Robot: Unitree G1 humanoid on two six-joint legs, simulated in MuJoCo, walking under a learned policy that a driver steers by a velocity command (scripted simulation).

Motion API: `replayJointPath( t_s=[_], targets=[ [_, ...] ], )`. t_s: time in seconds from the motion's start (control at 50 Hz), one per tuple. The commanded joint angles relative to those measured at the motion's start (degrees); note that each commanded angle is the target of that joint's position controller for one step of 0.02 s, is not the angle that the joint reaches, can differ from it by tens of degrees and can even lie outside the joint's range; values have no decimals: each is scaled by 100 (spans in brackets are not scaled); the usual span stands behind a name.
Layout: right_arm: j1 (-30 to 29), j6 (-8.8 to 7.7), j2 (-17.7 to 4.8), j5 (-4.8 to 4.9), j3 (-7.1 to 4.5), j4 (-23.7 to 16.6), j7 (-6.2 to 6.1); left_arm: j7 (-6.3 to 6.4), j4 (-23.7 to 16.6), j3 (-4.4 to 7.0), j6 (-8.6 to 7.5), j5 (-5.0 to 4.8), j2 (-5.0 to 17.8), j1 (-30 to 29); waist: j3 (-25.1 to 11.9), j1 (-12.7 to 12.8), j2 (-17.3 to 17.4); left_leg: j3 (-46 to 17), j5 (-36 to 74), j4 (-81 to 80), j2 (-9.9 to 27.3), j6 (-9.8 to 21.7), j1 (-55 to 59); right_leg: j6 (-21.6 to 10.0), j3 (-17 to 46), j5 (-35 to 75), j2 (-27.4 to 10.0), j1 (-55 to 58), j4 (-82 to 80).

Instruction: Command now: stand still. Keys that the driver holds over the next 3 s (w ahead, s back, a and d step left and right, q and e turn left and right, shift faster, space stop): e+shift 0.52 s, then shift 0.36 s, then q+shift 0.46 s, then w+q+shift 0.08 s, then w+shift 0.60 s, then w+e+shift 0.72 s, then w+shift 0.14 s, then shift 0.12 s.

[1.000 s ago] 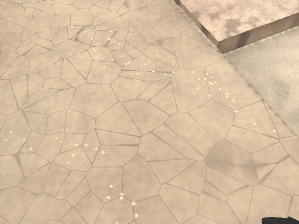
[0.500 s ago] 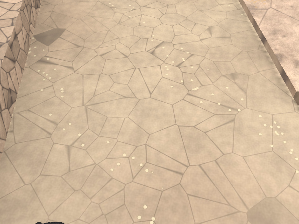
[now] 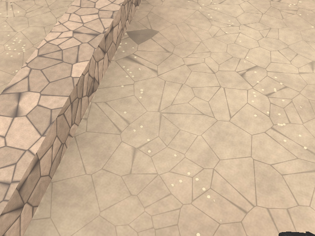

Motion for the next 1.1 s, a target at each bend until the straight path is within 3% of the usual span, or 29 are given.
replayJointPath(
  t_s=[0.02,0.04,0.06,0.08,0.12,0.16,0.22,0.26,0.28,0.3,0.32,0.34,0.36,0.42,0.5,0.56,0.62,0.64,0.66,0.68,0.7,0.72,0.74,0.76,0.78,0.84,0.92,1.0,1.1],
  targets=[
    [2,-120,-336,-13,-45,-132,46,-95,-319,10,-138,13,235,95,-536,59,711,-922,885,-687,1321,707,233,-160,-131,1089,-24,1190,-1648],
    [240,-174,-412,-48,-78,-54,35,-95,-418,47,-149,82,494,-24,-472,-76,552,-780,436,-517,1069,423,168,-262,148,1755,-154,1379,-1679],
    [523,-206,-602,-143,-154,-62,10,-66,-643,161,-156,90,1077,-237,-406,-437,-169,-425,-272,-18,608,129,78,-533,819,2965,-667,1256,-1536],
    [535,-238,-578,-187,-178,-110,-20,-75,-634,238,-143,-9,1234,-419,-361,-602,-1089,195,-487,217,177,-179,158,-1014,1292,2513,-863,828,-1720],
    [-42,-192,-722,-83,-280,-229,-119,-73,-721,246,-135,-32,1032,-297,-188,-238,-1252,374,-420,674,83,-290,47,-1311,1990,1905,-1025,622,-2040],
    [-52,-135,-524,-18,-304,-287,-123,-26,-799,301,-151,-68,1091,-167,-226,-159,-1309,298,-729,888,-38,-230,-283,-1472,2362,2177,-1069,905,-1979],
    [186,-203,-274,36,-313,-235,-29,44,-911,347,-89,-152,1028,-290,-518,-267,-1175,137,-1022,378,-39,-143,-169,-1393,2503,2558,-915,1161,-1699],
    [665,-222,-510,35,-423,-40,18,85,-1105,321,54,-226,822,-625,-736,-417,-647,-184,161,-692,537,9,996,-927,2052,1630,-417,361,-1032],
    [604,-165,-1005,-57,-551,-3,4,80,-1221,268,92,-243,609,-480,-449,-173,843,-1280,882,-1098,1534,529,1453,-494,1033,110,321,-956,-49],
    [504,-211,-1000,-193,-541,-88,27,53,-1230,307,66,-134,760,-261,-456,-125,1720,-2450,2052,-1376,2755,1320,1444,-240,495,-1670,469,-1516,1280],
    [377,-264,-733,-162,-439,-207,-2,9,-1114,432,61,-77,1065,-120,-448,-65,1031,-2236,2603,-1298,2907,1529,1411,-95,642,-1629,113,-1624,2391],
    [85,-270,-586,-120,-395,-262,-52,-14,-965,473,108,-125,1085,-9,-388,86,535,-1558,2538,-1201,2549,1300,1288,-9,595,-1274,8,-1573,2781],
    [-147,-272,-629,-47,-410,-274,-94,-13,-876,452,162,-144,983,75,-246,162,386,-1008,2315,-1191,2211,1061,1255,78,509,-836,-107,-1656,2849],
    [96,-216,-777,-63,-439,-136,-226,-85,-1005,300,227,-199,639,-317,-130,-141,582,-62,2437,-1278,1872,933,1415,265,86,-123,-227,-1744,2426],
    [395,-121,-1067,-56,-539,25,-229,-206,-1272,176,229,-153,456,-765,-336,-403,737,431,2408,-1239,2125,984,1810,248,-191,-122,-364,-1365,1273],
    [328,-127,-1272,34,-612,101,-123,-248,-1284,202,259,-127,553,-720,-402,-350,856,745,2578,-1118,2195,911,1464,86,-501,-279,-187,-490,480],
    [208,-183,-1295,245,-616,185,-7,-260,-1246,266,332,-129,619,-511,-476,-139,986,858,2530,-666,2247,656,1473,-224,-623,58,53,271,-765],
    [174,-190,-1207,323,-585,243,12,-247,-1138,305,342,-113,652,-245,-535,29,903,1039,2360,-283,2127,438,1253,-400,-697,613,209,901,-1543],
    [478,-219,-944,283,-499,384,41,-181,-1032,409,335,-77,931,106,-714,117,402,1367,1999,459,1826,55,648,-624,-379,1677,170,1964,-2057],
    [345,-241,-547,-42,-329,154,51,-64,-1108,522,265,-32,1498,483,-983,177,-1046,1635,-878,2177,1262,-484,-1039,-1120,1468,4362,-1249,3342,-1934],
    [251,-235,-594,-84,-325,6,16,-69,-1167,485,141,143,1706,234,-1325,123,-1666,948,-2689,3513,717,-797,-1979,-2493,2629,5083,-2498,3009,-1914],
    [-42,-191,-962,55,-416,66,-14,-126,-1138,360,26,157,1285,305,-1354,424,-892,371,-2531,4013,828,-798,-1892,-2505,2129,4743,-2164,2718,-2014],
    [-59,-150,-900,144,-402,90,-37,-127,-1004,274,-57,118,1085,58,-988,212,-858,274,-2124,3914,887,-723,-1935,-2148,1565,4197,-1741,2436,-2016],
    [67,-113,-856,96,-401,226,-102,-105,-985,254,-78,40,995,-222,-799,53,-600,219,-1700,3631,930,-709,-1893,-1826,1282,3603,-1400,2225,-2057],
    [117,-70,-924,27,-423,259,-146,-83,-977,208,-76,-27,893,-454,-662,-51,-650,228,-1324,3515,899,-745,-1738,-1715,1141,3612,-1297,1950,-2101],
    [533,-12,-740,51,-373,458,-139,-31,-920,103,-115,62,695,-687,-777,-284,-660,267,-706,3132,748,-810,-975,-1696,795,3596,-1081,1522,-2234],
    [447,26,-382,60,-189,539,-87,-5,-695,-33,-136,134,327,-720,-659,-158,-748,237,-542,1485,859,-768,-154,-1599,585,2243,-1011,1340,-2388],
    [128,45,-891,185,-299,289,-37,36,-481,166,-66,136,970,-489,-105,100,-886,513,-1001,1339,698,-608,-364,-1755,915,1272,-1387,1273,-2459],
    [410,55,-628,219,-281,243,91,173,-481,224,31,39,943,-614,-276,-59,-637,694,-1128,1130,712,-345,-359,-1660,740,2602,-1722,1703,-1990]
  ],
)
Next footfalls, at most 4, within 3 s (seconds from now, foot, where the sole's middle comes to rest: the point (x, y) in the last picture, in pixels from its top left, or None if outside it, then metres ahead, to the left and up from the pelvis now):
0.04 right None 0.05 -0.15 -0.77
0.66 right None -0.03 -0.17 -0.77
1.16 left None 0.02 0.04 -0.77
1.64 right None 0.07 -0.19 -0.77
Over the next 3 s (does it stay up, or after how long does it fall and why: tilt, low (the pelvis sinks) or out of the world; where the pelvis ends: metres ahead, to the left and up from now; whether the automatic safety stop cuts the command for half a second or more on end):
stays up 1.11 -0.21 -0.02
